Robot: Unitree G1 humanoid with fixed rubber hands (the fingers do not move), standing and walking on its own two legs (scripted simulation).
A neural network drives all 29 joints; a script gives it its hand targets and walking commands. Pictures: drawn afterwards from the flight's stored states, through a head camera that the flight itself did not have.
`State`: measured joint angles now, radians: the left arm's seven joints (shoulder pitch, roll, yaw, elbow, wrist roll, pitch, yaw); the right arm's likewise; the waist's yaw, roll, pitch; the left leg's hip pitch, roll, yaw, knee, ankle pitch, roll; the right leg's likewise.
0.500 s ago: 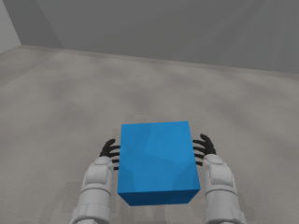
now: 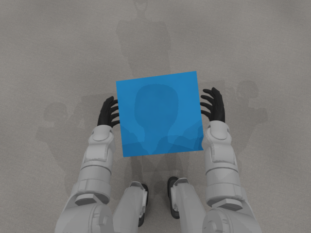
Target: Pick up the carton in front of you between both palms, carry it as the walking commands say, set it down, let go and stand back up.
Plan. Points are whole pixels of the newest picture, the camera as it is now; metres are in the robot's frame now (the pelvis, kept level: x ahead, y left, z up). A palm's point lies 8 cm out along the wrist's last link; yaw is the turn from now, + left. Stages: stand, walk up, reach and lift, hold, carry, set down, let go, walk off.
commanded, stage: set down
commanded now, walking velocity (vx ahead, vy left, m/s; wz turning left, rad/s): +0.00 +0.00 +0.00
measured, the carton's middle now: (162, 115) +0.44 -0.01 -0.18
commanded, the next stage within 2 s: none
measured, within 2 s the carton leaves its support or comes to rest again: rests again in 1.92 s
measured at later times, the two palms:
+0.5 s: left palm (120, 119) +0.44 +0.14 -0.23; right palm (206, 118) +0.43 -0.15 -0.20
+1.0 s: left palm (131, 118) +0.48 +0.12 -0.39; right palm (200, 121) +0.46 -0.17 -0.37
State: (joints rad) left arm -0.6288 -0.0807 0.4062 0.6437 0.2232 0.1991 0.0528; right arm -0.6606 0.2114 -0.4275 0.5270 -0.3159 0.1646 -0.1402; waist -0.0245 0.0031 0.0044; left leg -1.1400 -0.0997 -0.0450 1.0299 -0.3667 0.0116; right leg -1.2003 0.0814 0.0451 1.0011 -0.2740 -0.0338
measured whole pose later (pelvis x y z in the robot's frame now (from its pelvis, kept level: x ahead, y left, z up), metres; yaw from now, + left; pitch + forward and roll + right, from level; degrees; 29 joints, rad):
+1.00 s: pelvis -0.04 +0.02 -0.25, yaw +3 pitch +44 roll +2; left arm -1.26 0.12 0.28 0.93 0.08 0.25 0.20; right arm -1.18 -0.05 -0.50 0.74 -0.19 0.22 -0.09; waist -0.09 0.01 0.06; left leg -2.15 -0.18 0.03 1.95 -0.58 0.01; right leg -2.21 0.11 0.05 1.91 -0.48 0.02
